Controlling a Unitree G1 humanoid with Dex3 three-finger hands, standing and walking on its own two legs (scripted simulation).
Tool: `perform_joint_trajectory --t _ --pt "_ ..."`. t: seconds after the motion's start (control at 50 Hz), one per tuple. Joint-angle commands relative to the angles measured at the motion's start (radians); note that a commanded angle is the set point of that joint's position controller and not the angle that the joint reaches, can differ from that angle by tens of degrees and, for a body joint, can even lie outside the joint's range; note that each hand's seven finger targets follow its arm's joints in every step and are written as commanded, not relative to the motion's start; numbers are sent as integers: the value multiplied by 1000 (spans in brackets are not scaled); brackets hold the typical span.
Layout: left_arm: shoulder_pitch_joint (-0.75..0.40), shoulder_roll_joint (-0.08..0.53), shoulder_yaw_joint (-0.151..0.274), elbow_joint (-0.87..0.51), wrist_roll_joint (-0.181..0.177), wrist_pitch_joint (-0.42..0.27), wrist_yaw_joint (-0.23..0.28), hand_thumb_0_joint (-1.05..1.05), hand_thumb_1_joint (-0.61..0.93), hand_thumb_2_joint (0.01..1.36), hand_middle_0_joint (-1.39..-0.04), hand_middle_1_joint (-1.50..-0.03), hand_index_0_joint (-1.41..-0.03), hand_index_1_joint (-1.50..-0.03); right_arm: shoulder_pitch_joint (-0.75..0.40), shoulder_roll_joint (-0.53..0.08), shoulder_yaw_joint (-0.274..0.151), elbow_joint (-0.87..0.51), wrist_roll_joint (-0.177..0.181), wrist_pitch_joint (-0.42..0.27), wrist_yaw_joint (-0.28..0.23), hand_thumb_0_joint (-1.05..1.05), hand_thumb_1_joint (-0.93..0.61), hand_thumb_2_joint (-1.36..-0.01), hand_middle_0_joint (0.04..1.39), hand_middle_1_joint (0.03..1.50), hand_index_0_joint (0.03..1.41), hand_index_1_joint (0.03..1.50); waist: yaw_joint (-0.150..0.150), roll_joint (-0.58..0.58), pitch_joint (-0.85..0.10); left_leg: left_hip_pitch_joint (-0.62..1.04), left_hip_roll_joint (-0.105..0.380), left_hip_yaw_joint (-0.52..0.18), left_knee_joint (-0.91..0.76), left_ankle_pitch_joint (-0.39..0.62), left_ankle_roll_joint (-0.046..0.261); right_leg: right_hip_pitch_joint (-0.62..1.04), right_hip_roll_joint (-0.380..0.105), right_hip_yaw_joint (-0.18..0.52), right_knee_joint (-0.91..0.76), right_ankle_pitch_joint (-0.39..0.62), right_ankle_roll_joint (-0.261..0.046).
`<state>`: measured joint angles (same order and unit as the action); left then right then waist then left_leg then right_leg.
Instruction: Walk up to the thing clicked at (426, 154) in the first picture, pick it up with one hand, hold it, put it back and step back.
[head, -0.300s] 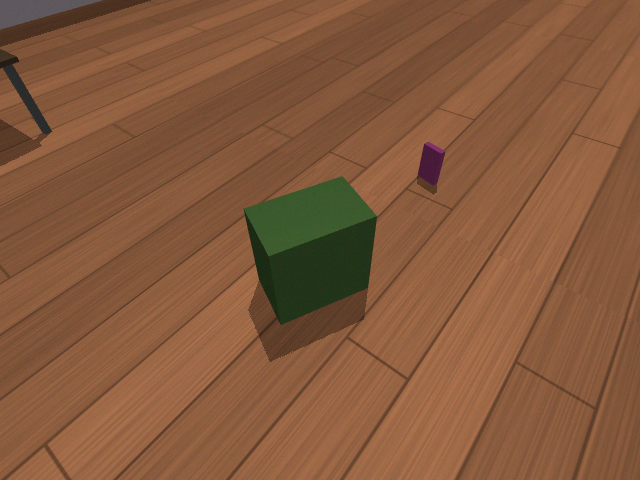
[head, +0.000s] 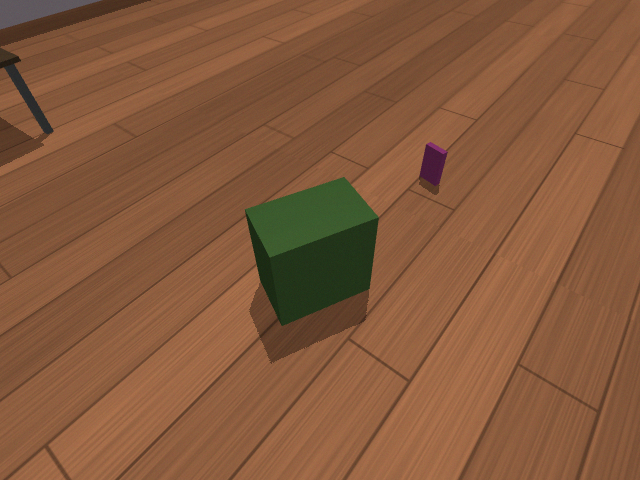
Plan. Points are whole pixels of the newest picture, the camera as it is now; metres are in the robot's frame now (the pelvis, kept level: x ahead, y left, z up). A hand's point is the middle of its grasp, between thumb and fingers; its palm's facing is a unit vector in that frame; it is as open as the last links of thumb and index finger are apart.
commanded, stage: stand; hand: left
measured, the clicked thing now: (432, 164) +1.61 -0.52 -0.69
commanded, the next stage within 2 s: walk up in 0.82 s
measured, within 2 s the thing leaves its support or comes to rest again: neither
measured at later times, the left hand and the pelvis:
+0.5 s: hand out of the picture +0.08 +0.25 -0.16, palm faces -0.04 -0.94 -0.34, open 7.4 cm; pelvis +0.01 +0.00 +0.00, yaw +0 degrees
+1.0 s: hand out of the picture +0.12 +0.26 -0.15, palm faces -0.14 -0.93 -0.34, open 7.4 cm; pelvis +0.03 -0.02 +0.00, yaw -6 degrees
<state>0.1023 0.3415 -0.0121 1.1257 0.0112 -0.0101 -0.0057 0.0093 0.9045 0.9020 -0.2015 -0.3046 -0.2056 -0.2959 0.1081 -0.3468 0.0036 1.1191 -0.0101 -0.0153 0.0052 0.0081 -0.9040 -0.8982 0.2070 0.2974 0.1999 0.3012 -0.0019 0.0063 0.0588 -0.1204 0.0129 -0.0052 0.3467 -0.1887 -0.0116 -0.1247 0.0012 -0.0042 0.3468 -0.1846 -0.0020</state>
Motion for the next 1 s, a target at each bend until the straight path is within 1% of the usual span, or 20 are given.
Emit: perform_joint_trajectory --t 0.0,0.1,0.14,0.3,0.36,0.38,0.42,0.5,0.56,0.58,0.78,0.8,0.82,0.84,0.86,0.88,0.9,0.92,0.94,0.98 --pt "-34 211 43 -59 -4 -25 15 0 900 900 -200 -300 -200 -300 -34 -212 -37 -53 3 -19 -15 0 -900 -900 200 300 200 300 6 3 -96 19 112 -93 -47 157 39 23 -127 99 -57 164 -25" --pt "-38 218 45 -56 -4 -25 18 0 900 900 -200 -300 -200 -300 -33 -202 -36 -53 2 -15 -14 0 -900 -900 200 300 200 300 2 -18 -74 4 108 -95 -60 107 35 10 -125 97 -70 113 -23" --pt "-33 212 45 -55 -3 -25 16 0 900 900 -200 -300 -200 -300 -30 -212 -37 -50 2 -15 -14 0 -900 -900 200 300 200 300 5 0 -73 -2 110 -96 -64 90 38 18 -126 101 -75 102 -22" --pt "-39 219 47 -57 -3 -26 16 0 900 900 -200 -300 -200 -300 -28 -203 -32 -55 2 -19 -15 0 -900 -900 200 300 200 300 1 -2 -95 19 113 -94 -57 170 36 35 -130 92 -62 172 -20" --pt "-40 216 46 -58 -2 -25 17 0 900 900 -200 -300 -200 -300 -31 -208 -35 -55 2 -16 -16 0 -900 -900 200 300 200 300 1 -10 -91 18 113 -96 -59 150 34 26 -128 89 -64 146 -21" --pt "-35 212 45 -59 -3 -26 17 0 900 900 -200 -300 -200 -300 -40 -214 -37 -57 1 -16 -16 0 -900 -900 200 300 200 300 6 -2 -102 31 117 -95 -51 171 37 31 -131 91 -65 164 -22" --pt "-36 215 45 -58 -2 -26 17 0 900 900 -200 -300 -200 -300 -31 -209 -35 -57 0 -16 -16 0 -900 -900 200 300 200 300 3 -4 -100 17 114 -93 -55 167 37 41 -132 91 -64 171 -21" --pt "-31 220 47 -54 -3 -24 17 0 900 900 -200 -300 -200 -300 -32 -209 -35 -54 2 -17 -16 0 -900 -900 200 300 200 300 4 -3 -94 24 113 -97 -63 158 33 35 -129 88 -64 150 -23" --pt "-30 209 43 -55 -2 -23 18 0 900 900 -200 -300 -200 -300 -38 -215 -37 -51 3 -17 -17 0 -900 -900 200 300 200 300 7 7 -87 25 112 -96 -61 167 34 30 -131 91 -69 161 -23" --pt "-30 216 44 -56 -3 -23 17 0 900 900 -200 -300 -200 -300 -33 -209 -36 -52 2 -18 -16 0 -900 -900 200 300 200 300 6 -11 -94 26 114 -96 -64 167 34 36 -130 89 -66 154 -24" --pt "-24 216 47 -55 -1 -24 18 0 900 900 -200 -300 -200 -300 -35 -213 -40 -55 2 -17 -17 0 -900 -900 200 300 200 300 6 -8 -95 43 115 -95 -58 183 39 40 -133 87 -65 175 -25" --pt "7 315 129 -162 26 -22 -27 0 900 900 -200 -300 -200 -300 40 -342 -127 -129 -24 -50 -4 0 -900 -900 200 300 200 300 -32 -36 -194 198 128 -88 24 -292 110 -136 -67 117 53 -254 -57" --pt "-91 285 122 -179 29 -11 -48 0 900 900 -200 -300 -200 -300 110 -366 -149 -100 -30 -58 1 0 -900 -900 200 300 200 300 -88 45 -100 308 195 -169 -38 -493 156 -436 -42 68 165 -374 -43" --pt "-165 254 116 -218 27 -3 -63 0 900 900 -200 -300 -200 -300 147 -403 -167 -99 -32 -65 -3 0 -900 -900 200 300 200 300 -124 187 -21 310 348 -340 -188 -596 206 -616 -18 7 425 -288 -20" --pt "-183 261 119 -240 40 -2 -69 0 900 900 -200 -300 -200 -300 133 -400 -171 -124 -25 -71 -3 0 -900 -900 200 300 200 300 -119 124 15 227 438 -379 -229 -554 241 -659 -72 62 521 -272 -16" --pt "-153 269 121 -247 36 -7 -75 0 900 900 -200 -300 -200 -300 108 -397 -167 -147 -24 -76 -1 0 -900 -900 200 300 200 300 -97 74 28 168 447 -376 -242 -514 247 -632 -96 100 554 -250 -14" --pt "-137 277 132 -245 35 -11 -85 0 900 900 -200 -300 -200 -300 93 -382 -166 -161 -26 -82 -1 0 -900 -900 200 300 200 300 -74 47 39 99 434 -360 -252 -513 240 -591 -127 127 591 -220 -14" --pt "-80 278 134 -241 28 -12 -98 0 900 900 -200 -300 -200 -300 62 -368 -166 -181 -26 -89 -1 0 -900 -900 200 300 200 300 -42 61 7 121 412 -304 -252 -508 232 -565 -149 131 579 -203 -14" --pt "-54 276 136 -233 23 -11 -111 0 900 900 -200 -300 -200 -300 43 -356 -162 -194 -29 -90 3 0 -900 -900 200 300 200 300 -30 75 9 122 377 -231 -243 -463 220 -546 -150 108 547 -196 -3" --pt "-13 263 139 -233 17 -6 -128 0 900 900 -200 -300 -200 -300 -3 -351 -165 -221 -35 -94 11 0 -900 -900 200 300 200 300 -4 138 16 84 339 -112 -234 -381 204 -480 -147 56 489 -163 5"
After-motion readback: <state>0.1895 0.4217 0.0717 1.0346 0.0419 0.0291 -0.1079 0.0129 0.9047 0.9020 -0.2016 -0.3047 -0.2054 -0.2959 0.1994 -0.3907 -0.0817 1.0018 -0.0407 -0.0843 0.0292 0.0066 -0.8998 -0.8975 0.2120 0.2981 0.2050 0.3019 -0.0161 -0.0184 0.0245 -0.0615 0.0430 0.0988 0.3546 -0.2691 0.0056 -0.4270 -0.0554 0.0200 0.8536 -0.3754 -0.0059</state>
